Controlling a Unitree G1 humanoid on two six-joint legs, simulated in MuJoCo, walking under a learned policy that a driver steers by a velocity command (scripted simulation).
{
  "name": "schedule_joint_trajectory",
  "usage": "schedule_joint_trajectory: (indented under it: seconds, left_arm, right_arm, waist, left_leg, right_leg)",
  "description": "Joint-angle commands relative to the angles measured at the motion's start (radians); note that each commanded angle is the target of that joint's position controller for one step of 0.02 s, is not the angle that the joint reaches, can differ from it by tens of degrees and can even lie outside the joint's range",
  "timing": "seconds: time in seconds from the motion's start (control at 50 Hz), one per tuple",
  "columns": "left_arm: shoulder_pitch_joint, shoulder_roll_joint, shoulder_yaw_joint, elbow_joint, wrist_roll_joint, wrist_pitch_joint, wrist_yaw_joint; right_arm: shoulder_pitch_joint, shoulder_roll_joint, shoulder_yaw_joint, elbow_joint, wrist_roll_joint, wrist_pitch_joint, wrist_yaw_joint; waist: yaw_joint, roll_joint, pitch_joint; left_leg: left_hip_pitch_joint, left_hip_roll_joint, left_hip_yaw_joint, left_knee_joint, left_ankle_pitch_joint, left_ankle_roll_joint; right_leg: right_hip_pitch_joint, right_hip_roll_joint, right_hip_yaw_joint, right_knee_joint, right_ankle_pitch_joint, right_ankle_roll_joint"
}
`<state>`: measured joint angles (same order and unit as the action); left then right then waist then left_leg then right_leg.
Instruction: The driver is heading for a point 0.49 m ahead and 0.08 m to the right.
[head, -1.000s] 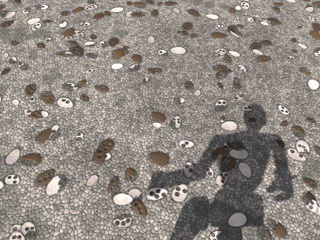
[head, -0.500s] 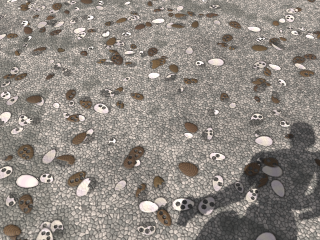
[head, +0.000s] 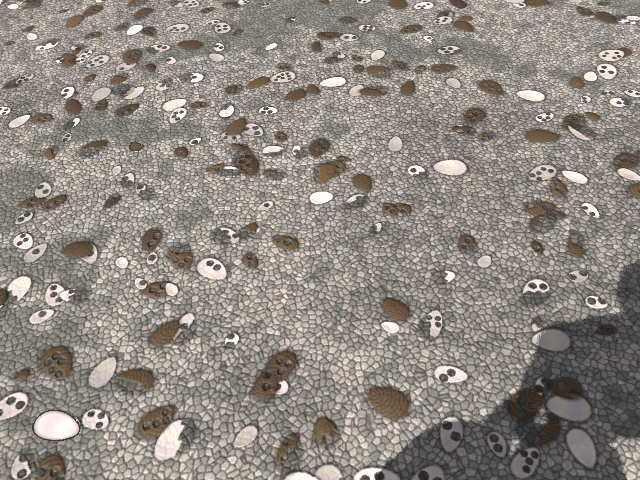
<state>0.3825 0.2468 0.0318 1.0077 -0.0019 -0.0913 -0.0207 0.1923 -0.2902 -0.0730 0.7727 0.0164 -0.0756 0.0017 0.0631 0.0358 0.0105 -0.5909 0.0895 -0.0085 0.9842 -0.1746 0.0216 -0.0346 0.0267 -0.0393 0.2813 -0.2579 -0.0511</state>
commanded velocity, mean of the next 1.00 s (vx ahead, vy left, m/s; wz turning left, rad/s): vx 0.35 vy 0.00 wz -0.15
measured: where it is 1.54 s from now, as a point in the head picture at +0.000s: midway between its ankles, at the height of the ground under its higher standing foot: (361, 466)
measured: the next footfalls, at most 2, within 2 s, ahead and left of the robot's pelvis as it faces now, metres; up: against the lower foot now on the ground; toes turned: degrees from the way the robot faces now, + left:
left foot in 0.26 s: +0.34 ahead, +0.15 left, +0.00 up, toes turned +2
right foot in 0.76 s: +0.58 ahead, -0.11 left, +0.00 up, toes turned -11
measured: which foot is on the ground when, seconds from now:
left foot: up 0.00-0.24, down 0.26-0.78, up 0.80-1.00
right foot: down 0.00-0.28, up 0.30-0.74, down 0.76-1.00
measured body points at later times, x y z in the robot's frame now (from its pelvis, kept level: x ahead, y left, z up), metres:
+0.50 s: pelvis +0.28 +0.06 +0.00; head +0.30 +0.06 +0.45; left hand +0.40 +0.34 -0.13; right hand +0.34 -0.22 -0.13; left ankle +0.30 +0.14 -0.75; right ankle +0.33 -0.11 -0.66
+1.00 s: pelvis +0.47 +0.00 -0.01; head +0.51 -0.02 +0.43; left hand +0.66 +0.22 -0.13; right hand +0.53 -0.29 -0.15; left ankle +0.51 +0.16 -0.71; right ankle +0.54 -0.10 -0.75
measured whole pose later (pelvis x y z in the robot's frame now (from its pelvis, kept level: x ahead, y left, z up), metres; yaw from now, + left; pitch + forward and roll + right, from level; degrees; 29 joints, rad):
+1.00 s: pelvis +0.47 +0.00 -0.01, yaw -10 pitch +1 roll +0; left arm 0.12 0.23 0.04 0.84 0.03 -0.03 -0.01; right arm 0.15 -0.28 -0.05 0.92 0.01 0.00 -0.04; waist 0.00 0.03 0.05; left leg -0.43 0.08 -0.03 0.84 -0.44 -0.06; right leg -0.37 0.05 -0.04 0.45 -0.10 -0.06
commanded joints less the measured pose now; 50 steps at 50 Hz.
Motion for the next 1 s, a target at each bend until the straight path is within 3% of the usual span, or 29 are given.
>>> schedule_joint_trajectory:
  seconds: [0.02, 0.1, 0.16, 0.22, 0.24, 0.26, 0.28, 0.3, 0.32, 0.34, 0.36, 0.38, 0.42, 0.44, 0.5, 0.58, 0.62, 0.66, 0.7, 0.74, 0.76, 0.78, 0.8, 0.82, 0.84, 0.88, 0.9, 0.92, 1.0]
  left_arm:
    - [-0.011, 0.170, 0.025, -0.052, 0.000, -0.002, 0.019]
    - [0.053, 0.183, 0.026, -0.044, -0.009, 0.005, 0.029]
    - [0.076, 0.185, 0.031, -0.035, -0.018, 0.014, 0.028]
    - [0.052, 0.221, 0.047, -0.047, -0.014, 0.026, 0.031]
    - [0.035, 0.222, 0.048, -0.052, -0.009, 0.036, 0.032]
    - [0.033, 0.200, 0.039, -0.065, -0.001, 0.039, 0.034]
    - [0.142, 0.071, 0.003, -0.096, 0.009, 0.027, 0.026]
    - [0.167, 0.055, -0.007, -0.075, -0.018, 0.002, 0.017]
    - [0.043, 0.183, 0.032, -0.110, -0.054, -0.011, 0.015]
    - [-0.040, 0.193, 0.037, -0.139, -0.064, -0.015, 0.019]
    - [-0.068, 0.171, 0.038, -0.141, -0.051, -0.010, 0.026]
    - [-0.046, 0.153, 0.045, -0.134, -0.037, 0.004, 0.031]
    - [0.010, 0.094, 0.040, -0.119, -0.035, 0.034, 0.030]
    - [0.001, 0.094, 0.044, -0.121, -0.036, 0.048, 0.034]
    - [-0.080, 0.095, 0.048, -0.170, -0.026, 0.060, 0.035]
    - [-0.213, 0.063, 0.033, -0.219, -0.002, 0.032, 0.010]
    - [-0.286, 0.037, 0.019, -0.251, 0.006, 0.025, -0.004]
    - [-0.311, 0.049, 0.020, -0.274, 0.004, 0.025, -0.016]
    - [-0.302, 0.084, 0.029, -0.290, 0.007, 0.026, -0.022]
    - [-0.161, 0.143, 0.057, -0.256, 0.013, 0.020, -0.020]
    - [-0.088, 0.219, 0.081, -0.238, 0.017, 0.019, -0.007]
    - [-0.022, 0.288, 0.089, -0.238, 0.046, 0.030, 0.011]
    - [-0.026, 0.201, 0.055, -0.230, 0.035, 0.033, 0.009]
    - [-0.066, 0.157, 0.044, -0.244, 0.017, 0.041, 0.000]
    - [-0.146, 0.143, 0.041, -0.248, 0.005, 0.043, -0.002]
    - [-0.259, 0.099, 0.026, -0.253, 0.010, 0.045, 0.002]
    - [-0.298, 0.133, 0.036, -0.252, 0.026, 0.048, 0.004]
    - [-0.313, 0.135, 0.042, -0.254, 0.031, 0.048, 0.006]
    - [-0.302, 0.116, 0.037, -0.225, 0.027, 0.051, 0.024]
  right_arm:
    - [-0.146, -0.015, 0.006, -0.107, -0.002, -0.016, 0.012]
    - [-0.273, -0.002, 0.021, -0.148, 0.010, -0.023, 0.034]
    - [-0.313, -0.022, 0.019, -0.173, 0.014, -0.028, 0.050]
    - [-0.216, -0.086, -0.005, -0.157, 0.009, -0.029, 0.050]
    - [-0.074, -0.122, -0.025, -0.117, 0.009, -0.025, 0.042]
    - [0.101, -0.161, -0.043, -0.073, 0.005, -0.019, 0.027]
    - [0.229, -0.264, -0.065, -0.050, -0.029, -0.016, 0.018]
    - [0.246, -0.199, -0.047, -0.037, -0.022, -0.016, 0.024]
    - [0.167, -0.135, -0.025, -0.039, -0.014, -0.019, 0.023]
    - [0.091, -0.104, -0.015, -0.042, -0.011, -0.021, 0.020]
    - [0.034, -0.075, -0.007, -0.035, -0.014, -0.029, 0.023]
    - [-0.005, -0.053, -0.002, -0.032, -0.023, -0.040, 0.026]
    - [-0.034, -0.047, -0.006, -0.012, -0.030, -0.055, 0.031]
    - [-0.040, -0.039, -0.006, -0.001, -0.029, -0.060, 0.031]
    - [-0.025, -0.073, -0.016, 0.027, -0.034, -0.067, 0.018]
    - [0.009, -0.096, -0.015, 0.052, -0.031, -0.052, -0.004]
    - [0.061, -0.119, -0.017, 0.077, -0.023, -0.038, -0.013]
    - [0.089, -0.134, -0.020, 0.099, -0.010, -0.019, -0.016]
    - [0.080, -0.157, -0.027, 0.110, 0.003, -0.001, -0.018]
    - [0.047, -0.160, -0.027, 0.111, 0.010, 0.014, -0.024]
    - [0.093, -0.134, -0.018, 0.108, -0.007, 0.014, -0.024]
    - [0.178, -0.063, 0.011, 0.091, -0.040, 0.003, -0.015]
    - [0.260, -0.010, 0.036, 0.132, -0.021, -0.001, 0.003]
    - [0.194, -0.102, 0.009, 0.135, 0.012, 0.008, 0.010]
    - [0.105, -0.100, 0.008, 0.110, 0.024, 0.018, 0.005]
    - [0.033, -0.090, 0.002, 0.110, -0.010, 0.056, -0.030]
    - [0.092, -0.065, 0.007, 0.120, -0.006, 0.074, -0.036]
    - [0.111, -0.060, 0.010, 0.132, -0.011, 0.083, -0.044]
    - [0.086, -0.053, 0.011, 0.151, -0.013, 0.085, -0.054]
  waist:
    - [0.008, -0.101, 0.084]
    - [0.046, -0.106, 0.122]
    - [0.030, -0.113, 0.137]
    - [-0.058, -0.150, 0.034]
    - [-0.140, -0.154, -0.060]
    - [-0.219, -0.139, -0.174]
    - [-0.186, 0.087, -0.366]
    - [-0.182, 0.207, -0.494]
    - [-0.185, 0.126, -0.286]
    - [-0.157, 0.077, -0.149]
    - [-0.119, 0.015, -0.072]
    - [-0.079, 0.032, -0.038]
    - [-0.036, 0.054, -0.024]
    - [-0.030, 0.033, -0.001]
    - [-0.033, 0.024, 0.055]
    - [-0.070, -0.018, 0.077]
    - [-0.103, -0.022, 0.066]
    - [-0.107, -0.004, 0.045]
    - [-0.082, 0.027, 0.015]
    - [0.006, 0.028, -0.072]
    - [0.023, -0.045, -0.152]
    - [-0.001, -0.224, -0.309]
    - [-0.030, -0.263, -0.502]
    - [-0.006, -0.150, -0.449]
    - [-0.018, -0.119, -0.300]
    - [-0.063, -0.037, -0.127]
    - [-0.110, -0.137, -0.118]
    - [-0.108, -0.157, -0.106]
    - [-0.093, -0.140, -0.160]
  left_leg:
    - [-0.148, 0.015, 0.017, -0.185, 0.131, -0.030]
    - [-0.050, -0.029, 0.057, -0.392, 0.257, -0.028]
    - [-0.052, -0.039, 0.038, -0.461, 0.231, 0.008]
    - [0.110, -0.095, 0.063, -0.468, 0.133, 0.063]
    - [0.291, -0.128, 0.089, -0.477, 0.128, 0.095]
    - [0.589, -0.068, 0.027, -0.448, 0.138, 0.134]
    - [1.019, 0.222, -0.392, -0.444, 0.005, 0.266]
    - [1.078, 0.351, -0.766, -0.654, -0.200, 0.337]
    - [0.919, 0.305, -0.630, -0.699, -0.265, 0.262]
    - [0.749, 0.267, -0.463, -0.726, -0.205, 0.220]
    - [0.600, 0.225, -0.344, -0.764, -0.101, 0.195]
    - [0.502, 0.188, -0.248, -0.800, -0.038, 0.175]
    - [0.402, 0.164, -0.147, -0.850, 0.035, 0.180]
    - [0.375, 0.148, -0.097, -0.872, 0.048, 0.174]
    - [0.381, 0.153, -0.001, -0.902, 0.119, 0.183]
    - [0.388, 0.091, 0.152, -0.864, 0.401, 0.151]
    - [0.434, 0.112, 0.159, -0.828, 0.494, 0.155]
    - [0.530, 0.141, 0.148, -0.767, 0.551, 0.149]
    - [0.608, 0.168, 0.127, -0.683, 0.624, 0.131]
    - [0.628, 0.129, 0.140, -0.480, 0.701, 0.083]
    - [0.547, 0.061, 0.176, -0.302, 0.570, 0.029]
    - [0.227, -0.046, 0.175, 0.042, 0.003, -0.037]
    - [0.141, -0.111, -0.015, 0.234, -0.550, -0.068]
    - [0.127, -0.062, -0.099, 0.268, -0.546, -0.063]
    - [0.045, -0.033, -0.069, 0.242, -0.509, -0.060]
    - [0.105, 0.009, -0.043, 0.106, -0.393, -0.062]
    - [0.192, 0.011, -0.038, 0.045, -0.333, -0.075]
    - [0.233, 0.000, -0.021, -0.010, -0.316, -0.085]
    - [0.333, -0.009, -0.011, -0.219, -0.165, -0.078]
  right_leg:
    - [0.028, -0.218, 0.155, -0.161, 0.304, -0.132]
    - [-0.004, -0.222, 0.108, -0.194, 0.269, -0.130]
    - [0.087, -0.271, 0.104, -0.157, 0.343, -0.122]
    - [0.173, -0.289, 0.083, 0.013, 0.766, -0.094]
    - [0.155, -0.261, 0.054, 0.182, 0.919, -0.075]
    - [-0.015, -0.224, 0.050, 0.412, 0.828, -0.046]
    - [-0.405, -0.080, 0.026, 0.826, 0.324, 0.007]
    - [-0.568, 0.026, 0.163, 1.032, -0.296, 0.015]
    - [-0.665, -0.040, 0.196, 1.097, -0.259, 0.001]
    - [-0.671, -0.092, 0.159, 1.063, -0.166, -0.008]
    - [-0.631, -0.131, 0.146, 1.000, -0.096, -0.004]
    - [-0.569, -0.164, 0.153, 0.947, -0.042, -0.001]
    - [-0.493, -0.182, 0.153, 0.914, -0.011, 0.013]
    - [-0.505, -0.186, 0.155, 0.905, 0.003, 0.014]
    - [-0.614, -0.188, 0.180, 0.784, 0.133, 0.039]
    - [-0.551, -0.137, 0.087, 0.476, 0.345, 0.044]
    - [-0.519, -0.117, 0.041, 0.383, 0.383, 0.044]
    - [-0.522, -0.098, 0.036, 0.322, 0.343, 0.030]
    - [-0.499, -0.074, 0.034, 0.282, 0.247, 0.001]
    - [-0.312, -0.020, 0.004, 0.182, 0.294, -0.039]
    - [-0.122, -0.064, 0.055, 0.178, 0.670, -0.069]
    - [0.257, -0.304, 0.330, 0.308, 1.165, -0.224]
    - [0.356, -0.463, 0.564, 0.253, 1.197, -0.381]
    - [0.252, -0.398, 0.474, 0.208, 1.009, -0.338]
    - [0.141, -0.349, 0.377, 0.173, 0.824, -0.282]
    - [-0.150, -0.267, 0.273, 0.052, 0.523, -0.194]
    - [-0.252, -0.275, 0.258, 0.023, 0.456, -0.210]
    - [-0.298, -0.255, 0.237, 0.004, 0.448, -0.214]
    - [-0.291, -0.232, 0.197, -0.009, 0.275, -0.182]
